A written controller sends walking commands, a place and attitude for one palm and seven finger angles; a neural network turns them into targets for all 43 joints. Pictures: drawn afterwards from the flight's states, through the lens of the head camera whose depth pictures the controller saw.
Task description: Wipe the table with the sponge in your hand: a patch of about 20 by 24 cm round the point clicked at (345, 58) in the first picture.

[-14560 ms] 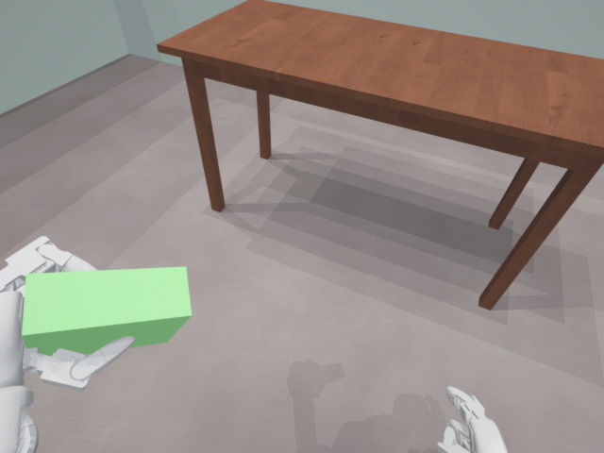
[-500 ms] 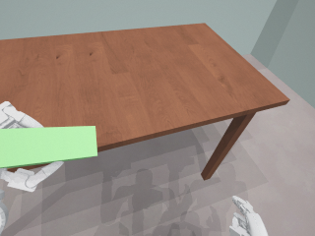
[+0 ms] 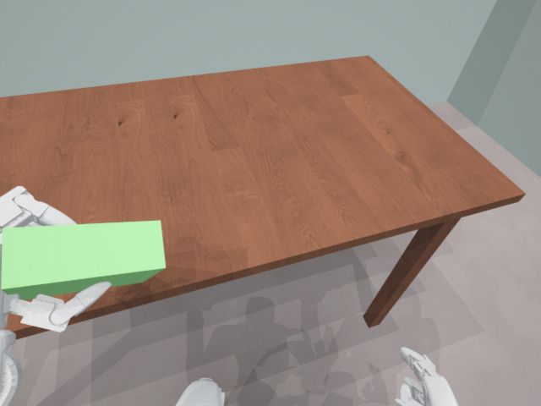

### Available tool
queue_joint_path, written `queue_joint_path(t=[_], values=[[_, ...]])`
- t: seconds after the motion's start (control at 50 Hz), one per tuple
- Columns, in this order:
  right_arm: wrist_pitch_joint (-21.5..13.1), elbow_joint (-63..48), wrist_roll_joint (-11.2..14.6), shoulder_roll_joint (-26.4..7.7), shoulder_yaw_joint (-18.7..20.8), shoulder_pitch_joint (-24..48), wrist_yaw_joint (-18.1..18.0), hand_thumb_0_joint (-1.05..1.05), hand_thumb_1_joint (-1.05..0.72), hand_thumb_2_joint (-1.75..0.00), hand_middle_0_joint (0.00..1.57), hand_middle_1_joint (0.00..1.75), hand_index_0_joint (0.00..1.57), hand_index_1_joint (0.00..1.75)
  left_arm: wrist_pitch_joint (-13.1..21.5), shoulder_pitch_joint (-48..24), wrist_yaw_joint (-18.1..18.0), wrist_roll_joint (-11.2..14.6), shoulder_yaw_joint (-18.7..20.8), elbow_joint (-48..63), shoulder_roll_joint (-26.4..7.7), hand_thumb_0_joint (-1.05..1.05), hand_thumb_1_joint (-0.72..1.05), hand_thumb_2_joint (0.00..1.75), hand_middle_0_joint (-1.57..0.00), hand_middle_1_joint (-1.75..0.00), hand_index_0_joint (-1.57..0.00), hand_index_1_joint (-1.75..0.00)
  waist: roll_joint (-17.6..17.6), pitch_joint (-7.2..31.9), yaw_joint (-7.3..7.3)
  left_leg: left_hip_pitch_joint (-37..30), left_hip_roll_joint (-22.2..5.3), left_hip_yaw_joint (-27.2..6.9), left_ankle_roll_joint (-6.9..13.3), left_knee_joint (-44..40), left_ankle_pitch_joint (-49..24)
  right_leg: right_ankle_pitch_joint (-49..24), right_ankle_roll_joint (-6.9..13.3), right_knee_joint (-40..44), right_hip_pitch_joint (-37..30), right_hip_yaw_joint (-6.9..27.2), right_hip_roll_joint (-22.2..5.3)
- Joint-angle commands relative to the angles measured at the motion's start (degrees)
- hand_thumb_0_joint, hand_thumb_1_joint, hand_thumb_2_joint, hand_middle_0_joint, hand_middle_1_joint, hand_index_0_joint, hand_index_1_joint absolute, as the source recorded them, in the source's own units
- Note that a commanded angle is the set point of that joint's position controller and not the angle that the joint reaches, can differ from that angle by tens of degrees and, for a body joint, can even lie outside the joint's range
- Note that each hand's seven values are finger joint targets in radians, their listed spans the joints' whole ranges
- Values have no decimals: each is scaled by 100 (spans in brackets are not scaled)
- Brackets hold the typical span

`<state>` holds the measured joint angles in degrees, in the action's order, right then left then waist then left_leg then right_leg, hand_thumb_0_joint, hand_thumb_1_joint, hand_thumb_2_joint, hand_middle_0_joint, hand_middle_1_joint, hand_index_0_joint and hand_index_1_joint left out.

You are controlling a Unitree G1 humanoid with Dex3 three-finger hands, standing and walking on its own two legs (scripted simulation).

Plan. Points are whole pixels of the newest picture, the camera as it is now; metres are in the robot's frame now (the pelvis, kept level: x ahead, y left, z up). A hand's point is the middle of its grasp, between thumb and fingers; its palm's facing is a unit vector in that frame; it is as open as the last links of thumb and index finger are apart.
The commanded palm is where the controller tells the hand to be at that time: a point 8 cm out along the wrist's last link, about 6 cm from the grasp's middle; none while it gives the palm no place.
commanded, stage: shuffle to correct the standing spot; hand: left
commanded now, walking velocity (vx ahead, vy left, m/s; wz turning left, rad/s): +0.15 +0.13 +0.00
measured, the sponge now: (110, 258) +0.23 +0.21 +0.16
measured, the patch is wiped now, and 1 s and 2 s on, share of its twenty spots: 0.00 0.00 0.00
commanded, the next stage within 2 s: come to a stop and stand still in 0.14 s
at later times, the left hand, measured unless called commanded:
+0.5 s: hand (42, 190) +0.30 +0.32 +0.17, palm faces +0.41 -0.83 -0.38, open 9.4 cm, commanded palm +0.24 +0.35 +0.18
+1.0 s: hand (19, 178) +0.31 +0.35 +0.19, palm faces +0.46 -0.80 -0.39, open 9.4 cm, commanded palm +0.22 +0.34 +0.18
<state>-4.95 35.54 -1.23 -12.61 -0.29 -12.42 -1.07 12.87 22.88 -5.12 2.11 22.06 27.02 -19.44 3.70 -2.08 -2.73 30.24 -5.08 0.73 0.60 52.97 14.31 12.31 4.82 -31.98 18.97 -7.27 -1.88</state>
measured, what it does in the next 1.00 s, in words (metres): steps on the spot: left foot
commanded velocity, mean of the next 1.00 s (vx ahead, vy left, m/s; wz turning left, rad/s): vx -0.02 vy -0.02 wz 0.00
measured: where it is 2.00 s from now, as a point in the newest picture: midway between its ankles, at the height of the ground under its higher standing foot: outside the picture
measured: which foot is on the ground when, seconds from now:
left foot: up 0.00-0.08, down 0.10-1.00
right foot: down 0.00-1.00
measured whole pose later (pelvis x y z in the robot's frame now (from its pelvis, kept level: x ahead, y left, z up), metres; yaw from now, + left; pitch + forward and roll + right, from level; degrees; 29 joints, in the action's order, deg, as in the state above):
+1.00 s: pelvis +0.05 +0.07 +0.01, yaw -3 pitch -1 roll +0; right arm -8.2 33.1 0.5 -13.2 0.9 -10.5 -1.0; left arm 11.5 11.3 -5.6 2.0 25.1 17.6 -23.8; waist 0.6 -4.9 -4.4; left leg 13.1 -2.1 4.5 0.4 27.2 13.4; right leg 10.8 2.3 -24.8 13.4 -2.9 2.2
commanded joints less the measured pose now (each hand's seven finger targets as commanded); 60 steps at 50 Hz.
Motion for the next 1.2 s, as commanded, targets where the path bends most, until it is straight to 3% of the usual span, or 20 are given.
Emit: queue_joint_path(t=[0.0,0.04,0.1,0.14,0.24,0.3,0.34,0.38,0.42,0.46,0.54,0.64,0.84,0.86,0.88,0.9,0.92,1.06,1.12,1.18], values=[[-514,-1002,-16,-382,156,444,-230,0,-90,-90,20,30,20,30,257,-608,-238,-19,589,1346,-1259,0,10,130,-120,-160,-120,-160,300,566,87,-1638,587,989,70,-1764,329,2831,185,1766,314,1353,-1011],[-531,-1035,67,-410,166,319,-243,0,-90,-90,20,30,20,30,267,-603,-235,35,510,1283,-1075,0,10,130,-120,-160,-120,-160,-23,525,207,-1940,509,707,135,-2434,534,2415,0,1003,115,1105,-758],[-518,-1172,216,-788,334,319,-204,0,-90,-90,20,30,20,30,344,-803,-271,13,564,1097,-1043,0,10,130,-120,-160,-120,-160,-1115,386,193,-1606,-649,-1189,629,-3320,414,1002,-455,-991,192,360,200],[-563,-1140,167,-580,289,466,-184,0,-90,-90,20,30,20,30,353,-668,-195,-21,599,926,-1155,0,10,130,-120,-160,-120,-160,-2220,96,267,-1071,-969,-1771,1021,-4014,1782,1703,-451,-2159,574,359,205],[-659,-1070,157,-627,206,492,-92,0,-90,-90,20,30,20,30,390,-377,-247,-28,553,1398,-1095,0,10,130,-120,-160,-120,-160,-1104,611,201,-689,-302,-447,544,-2499,481,439,-350,412,-1146,437,71],[-639,-1004,191,-545,286,368,-34,0,-90,-90,20,30,20,30,290,-553,-291,69,616,1232,-1188,0,10,130,-120,-160,-120,-160,1013,559,201,-184,482,232,-78,-675,467,-833,544,1215,-1430,3029,-1425],[-597,-870,208,-465,159,435,-3,0,-90,-90,20,30,20,30,306,-725,-375,84,668,1269,-1196,0,10,130,-120,-160,-120,-160,399,629,236,-590,298,-61,-72,-1203,766,-2485,632,798,-1423,2393,-1492],[-585,-814,172,-439,129,503,-77,0,-90,-90,20,30,20,30,315,-681,-387,60,621,1330,-1152,0,10,130,-120,-160,-120,-160,-270,933,264,-2025,304,-79,-31,-2740,-1487,-2670,-105,-66,-1204,1182,-578],[-571,-940,201,-542,170,624,-117,0,-90,-90,20,30,20,30,224,-372,-356,55,608,1263,-1172,0,10,130,-120,-160,-120,-160,-1005,1189,208,-3098,-453,-777,185,-2808,-3870,-1335,-528,-566,-424,637,71],[-507,-1032,102,-462,213,493,-35,0,-90,-90,20,30,20,30,177,-456,-275,28,439,1456,-1051,0,10,130,-120,-160,-120,-160,-1379,909,238,-3308,-738,-1026,167,-2897,-5280,583,-494,-693,35,515,235],[-459,-1187,110,-482,228,463,44,0,-90,-90,20,30,20,30,104,56,-243,28,506,1633,-1011,0,10,130,-120,-160,-120,-160,-1388,922,236,-2948,-666,-550,-81,-2679,-4744,47,-405,407,-584,329,254],[-369,-1302,240,-530,250,486,-37,0,-90,-90,20,30,20,30,54,601,-332,198,723,1564,-1062,0,10,130,-120,-160,-120,-160,-418,1432,278,-1850,-7,-36,-226,-2102,-2748,-3538,-24,575,-2016,990,-367],[-281,-1190,193,-529,197,695,-297,0,-90,-90,20,30,20,30,-125,-24,-418,152,271,1319,-868,0,10,130,-120,-160,-120,-160,-737,851,233,-1897,-57,-82,-39,-3096,-1036,-1655,-401,1077,-1457,1033,-165],[-632,-947,-89,-816,433,-391,-237,0,-90,-90,20,30,20,30,539,-5919,-307,-866,3535,2505,-5521,0,10,130,-120,-160,-120,-160,79,-261,43,-1264,26,340,54,-2210,-1275,-1914,-968,1690,-190,1285,-206],[-605,-634,84,-199,231,287,-205,0,-90,-90,20,30,20,30,204,-2588,-19,-269,1324,-1088,-2002,0,10,130,-120,-160,-120,-160,122,895,67,-1871,526,87,104,-2475,-1232,-2060,-229,1293,-783,1504,-562],[-704,-1129,180,-617,416,150,-141,0,-90,-90,20,30,20,30,203,-1492,63,-113,522,-849,-1123,0,10,130,-120,-160,-120,-160,-487,684,-80,-2135,313,230,-18,-2481,-1201,-2752,-413,1298,-816,2014,-552],[-732,-1103,284,-569,366,368,-11,0,-90,-90,20,30,20,30,258,-1046,85,102,-160,-255,-399,0,10,130,-120,-160,-120,-160,-1365,1141,23,-2486,174,259,58,-2737,-1335,-2525,-408,877,-1143,1640,-499],[-684,-1293,201,-621,258,620,-1,0,-90,-90,20,30,20,30,246,28,-216,140,618,1111,-1295,0,10,130,-120,-160,-120,-160,201,599,56,-1587,138,-182,97,-2998,247,553,-393,1486,-856,1361,-324],[-670,-1258,189,-640,219,692,-139,0,-90,-90,20,30,20,30,317,-249,-261,120,1019,1252,-1646,0,10,130,-120,-160,-120,-160,-456,284,115,-1666,97,-275,124,-3241,758,1373,-343,1608,-319,1366,-219],[-742,-1248,193,-606,209,522,-195,0,-90,-90,20,30,20,30,376,-548,-233,61,781,1147,-1346,0,10,130,-120,-160,-120,-160,-983,386,117,-1213,-48,-391,216,-3584,1183,870,-380,1143,-943,1117,-76]])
